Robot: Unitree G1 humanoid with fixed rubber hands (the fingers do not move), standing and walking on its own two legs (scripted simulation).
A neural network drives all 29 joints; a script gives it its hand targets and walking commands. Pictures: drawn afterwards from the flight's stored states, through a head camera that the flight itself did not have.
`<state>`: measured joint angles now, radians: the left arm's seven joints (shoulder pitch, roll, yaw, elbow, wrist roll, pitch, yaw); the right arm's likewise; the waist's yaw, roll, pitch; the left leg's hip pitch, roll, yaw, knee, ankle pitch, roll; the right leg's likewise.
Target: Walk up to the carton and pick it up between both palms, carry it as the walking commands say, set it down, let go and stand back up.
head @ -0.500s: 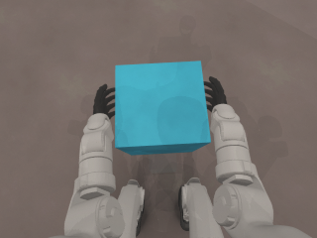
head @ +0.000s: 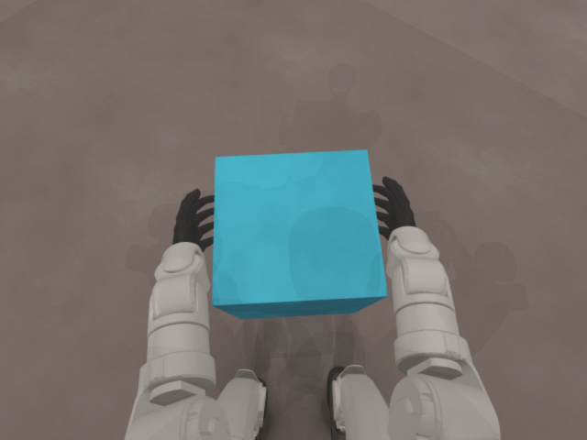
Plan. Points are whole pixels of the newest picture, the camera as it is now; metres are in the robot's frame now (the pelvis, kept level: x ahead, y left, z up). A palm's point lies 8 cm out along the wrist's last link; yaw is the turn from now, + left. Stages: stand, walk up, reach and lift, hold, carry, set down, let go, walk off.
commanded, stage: reach and lift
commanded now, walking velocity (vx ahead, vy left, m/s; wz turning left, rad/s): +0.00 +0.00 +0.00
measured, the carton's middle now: (295, 246) +0.38 +0.02 -0.11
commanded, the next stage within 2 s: none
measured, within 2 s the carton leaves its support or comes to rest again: neither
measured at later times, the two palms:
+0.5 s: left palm (165, 232) +0.35 +0.17 +0.05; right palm (413, 223) +0.37 -0.13 +0.03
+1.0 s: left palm (132, 231) +0.32 +0.18 +0.11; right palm (427, 213) +0.35 -0.12 +0.10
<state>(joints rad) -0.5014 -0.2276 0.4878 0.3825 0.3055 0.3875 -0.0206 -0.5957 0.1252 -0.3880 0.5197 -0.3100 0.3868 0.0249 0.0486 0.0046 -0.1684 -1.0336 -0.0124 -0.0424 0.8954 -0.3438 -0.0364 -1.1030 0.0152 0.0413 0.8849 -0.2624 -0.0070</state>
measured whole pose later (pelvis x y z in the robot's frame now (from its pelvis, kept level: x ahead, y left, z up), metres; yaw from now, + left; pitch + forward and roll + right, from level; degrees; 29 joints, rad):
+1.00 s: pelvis +0.03 +0.00 +0.07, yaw +0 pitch -3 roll +0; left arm -0.34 -0.17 0.32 0.33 0.29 0.63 -0.02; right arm -0.37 0.15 -0.28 0.39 -0.32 0.62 0.00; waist 0.07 0.03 0.00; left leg -0.14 0.01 -0.07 0.41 -0.22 -0.03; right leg -0.20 0.01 0.02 0.40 -0.16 -0.01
